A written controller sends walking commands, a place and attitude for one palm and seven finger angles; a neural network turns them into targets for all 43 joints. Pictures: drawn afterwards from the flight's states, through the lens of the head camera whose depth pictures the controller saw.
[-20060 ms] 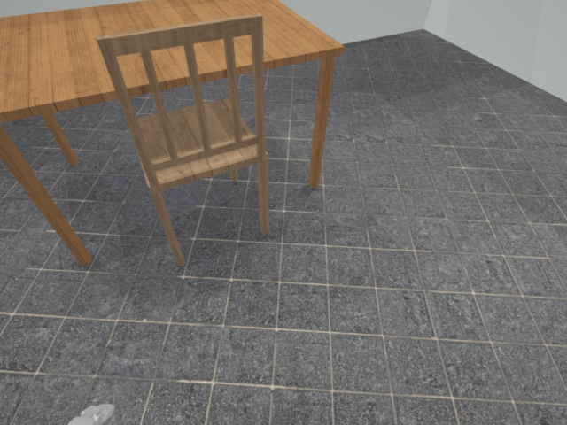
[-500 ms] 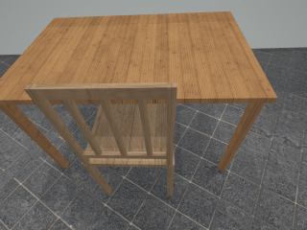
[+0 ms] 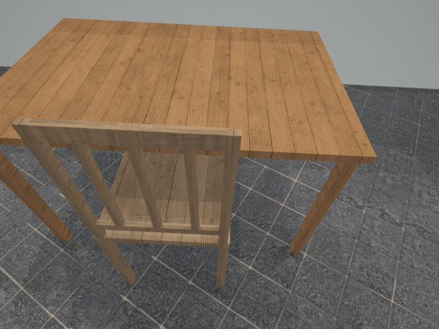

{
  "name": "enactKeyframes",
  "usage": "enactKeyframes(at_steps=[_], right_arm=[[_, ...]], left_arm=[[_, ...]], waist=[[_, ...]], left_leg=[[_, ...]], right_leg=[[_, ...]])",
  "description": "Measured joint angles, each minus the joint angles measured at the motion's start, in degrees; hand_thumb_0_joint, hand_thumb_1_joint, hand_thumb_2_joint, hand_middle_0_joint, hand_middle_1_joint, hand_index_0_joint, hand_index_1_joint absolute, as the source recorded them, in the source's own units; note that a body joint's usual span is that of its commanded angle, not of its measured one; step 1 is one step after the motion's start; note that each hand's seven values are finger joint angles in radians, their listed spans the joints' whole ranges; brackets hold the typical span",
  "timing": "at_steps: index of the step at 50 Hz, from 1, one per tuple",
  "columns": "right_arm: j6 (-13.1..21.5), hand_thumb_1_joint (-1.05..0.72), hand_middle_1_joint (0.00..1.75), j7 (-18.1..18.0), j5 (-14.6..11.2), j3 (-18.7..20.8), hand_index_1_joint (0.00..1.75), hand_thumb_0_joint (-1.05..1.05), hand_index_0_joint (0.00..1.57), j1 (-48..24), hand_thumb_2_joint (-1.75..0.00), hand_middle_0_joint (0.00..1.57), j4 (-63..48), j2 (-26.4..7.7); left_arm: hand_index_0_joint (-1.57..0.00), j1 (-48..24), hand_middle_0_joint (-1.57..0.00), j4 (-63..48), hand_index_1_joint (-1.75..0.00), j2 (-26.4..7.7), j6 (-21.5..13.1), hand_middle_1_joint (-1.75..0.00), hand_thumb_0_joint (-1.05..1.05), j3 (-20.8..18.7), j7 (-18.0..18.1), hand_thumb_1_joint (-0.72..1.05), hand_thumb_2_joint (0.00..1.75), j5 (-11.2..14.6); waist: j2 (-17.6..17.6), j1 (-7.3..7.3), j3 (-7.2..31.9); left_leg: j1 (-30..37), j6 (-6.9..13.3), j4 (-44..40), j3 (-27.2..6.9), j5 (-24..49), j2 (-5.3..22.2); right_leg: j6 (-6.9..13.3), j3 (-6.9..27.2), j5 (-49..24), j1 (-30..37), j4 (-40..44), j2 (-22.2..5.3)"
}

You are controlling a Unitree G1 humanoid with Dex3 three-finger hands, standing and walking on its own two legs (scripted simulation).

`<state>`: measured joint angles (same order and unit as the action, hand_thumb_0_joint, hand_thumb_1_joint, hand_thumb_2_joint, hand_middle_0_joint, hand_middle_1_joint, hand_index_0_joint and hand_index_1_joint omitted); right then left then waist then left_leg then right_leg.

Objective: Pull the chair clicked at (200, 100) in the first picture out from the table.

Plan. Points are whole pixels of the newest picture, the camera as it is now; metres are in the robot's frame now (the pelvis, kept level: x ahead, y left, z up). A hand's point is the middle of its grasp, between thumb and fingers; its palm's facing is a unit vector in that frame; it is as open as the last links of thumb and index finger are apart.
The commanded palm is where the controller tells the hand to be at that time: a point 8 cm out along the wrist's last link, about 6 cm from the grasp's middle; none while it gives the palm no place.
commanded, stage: come to a stop and stand still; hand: left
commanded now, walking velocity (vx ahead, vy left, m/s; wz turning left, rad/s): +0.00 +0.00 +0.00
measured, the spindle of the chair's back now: (147, 192) +0.41 +0.20 -0.06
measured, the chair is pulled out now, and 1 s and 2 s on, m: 0.00 0.00 0.00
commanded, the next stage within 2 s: look again from close up in 0.12 s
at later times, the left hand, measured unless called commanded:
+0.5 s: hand out of the picture -0.04 +0.15 -0.18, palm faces +0.00 -0.98 -0.18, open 16.3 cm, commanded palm none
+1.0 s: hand out of the picture -0.04 +0.14 -0.17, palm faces +0.02 -0.99 -0.17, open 16.2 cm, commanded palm +0.09 +0.19 -0.07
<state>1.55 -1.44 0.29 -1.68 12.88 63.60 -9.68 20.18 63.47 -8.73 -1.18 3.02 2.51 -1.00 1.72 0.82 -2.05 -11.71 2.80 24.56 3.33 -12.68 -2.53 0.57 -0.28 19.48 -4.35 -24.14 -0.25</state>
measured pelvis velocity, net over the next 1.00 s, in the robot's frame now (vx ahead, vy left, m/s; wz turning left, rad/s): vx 0.00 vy -0.02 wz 0.01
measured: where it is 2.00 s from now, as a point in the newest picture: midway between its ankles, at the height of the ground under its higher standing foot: outside the picture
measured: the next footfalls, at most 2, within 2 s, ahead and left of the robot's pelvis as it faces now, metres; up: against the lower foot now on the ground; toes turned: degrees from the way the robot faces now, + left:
none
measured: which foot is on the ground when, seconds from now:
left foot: down 0.00-1.00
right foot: down 0.00-1.00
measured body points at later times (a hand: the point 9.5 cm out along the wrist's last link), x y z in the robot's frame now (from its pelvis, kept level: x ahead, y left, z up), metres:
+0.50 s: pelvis +0.00 -0.01 +0.00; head +0.02 -0.01 +0.45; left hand -0.04 +0.20 -0.16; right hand +0.00 -0.23 -0.16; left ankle +0.01 +0.09 -0.74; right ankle -0.07 -0.11 -0.74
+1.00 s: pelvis +0.00 -0.02 +0.00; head +0.02 -0.01 +0.45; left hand -0.04 +0.19 -0.16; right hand +0.00 -0.24 -0.16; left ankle +0.01 +0.09 -0.74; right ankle -0.07 -0.11 -0.74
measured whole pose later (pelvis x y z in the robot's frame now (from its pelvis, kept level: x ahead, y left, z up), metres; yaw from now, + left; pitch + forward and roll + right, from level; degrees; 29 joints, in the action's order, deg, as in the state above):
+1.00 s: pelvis +0.00 -0.02 +0.00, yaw +0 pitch -1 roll +1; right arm 1.6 -1.8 0.3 -1.7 14.7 66.6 -8.2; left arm 20.4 63.5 -8.4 -1.2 2.2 2.5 -0.6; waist 1.8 0.6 -2.7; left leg -10.9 1.4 22.8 2.3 -11.4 -1.4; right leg 2.0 -1.1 18.3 -3.4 -22.2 1.0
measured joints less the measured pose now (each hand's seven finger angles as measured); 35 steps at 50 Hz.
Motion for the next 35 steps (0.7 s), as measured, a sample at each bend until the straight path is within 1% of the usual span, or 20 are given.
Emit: enactKeyframes(at_steps=[13, 35], right_arm=[[-0.1, -0.92, 0.30, -0.1, 0.0, -0.1, 0.30, 0.01, 0.20, 1.3, -0.90, 0.20, 2.0, 0.7], [0.0, -0.92, 0.30, -0.3, 0.0, 0.0, 0.30, 0.01, 0.20, 1.5, -0.90, 0.20, 3.0, 1.3]], left_arm=[[-0.15, -0.2, -0.15, 0.1, -0.30, -1.1, 0.1, -0.30, -0.02, -0.6, 0.1, -0.48, 0.30, 0.1], [-0.15, 0.1, -0.15, 0.1, -0.30, 0.3, 0.0, -0.30, -0.01, -0.7, 0.0, -0.48, 0.30, 0.4]], waist=[[-0.2, -0.30, -0.6], [0.2, -0.07, -0.6]], left_leg=[[0.7, -0.6, -1.0, -0.3, 0.6, 0.4], [0.8, -1.1, -1.5, -0.8, 1.1, 0.9]], right_leg=[[0.6, -0.2, -0.5, 0.7, 1.0, 0.5], [1.2, -0.7, -1.0, 1.0, 1.7, 1.0]])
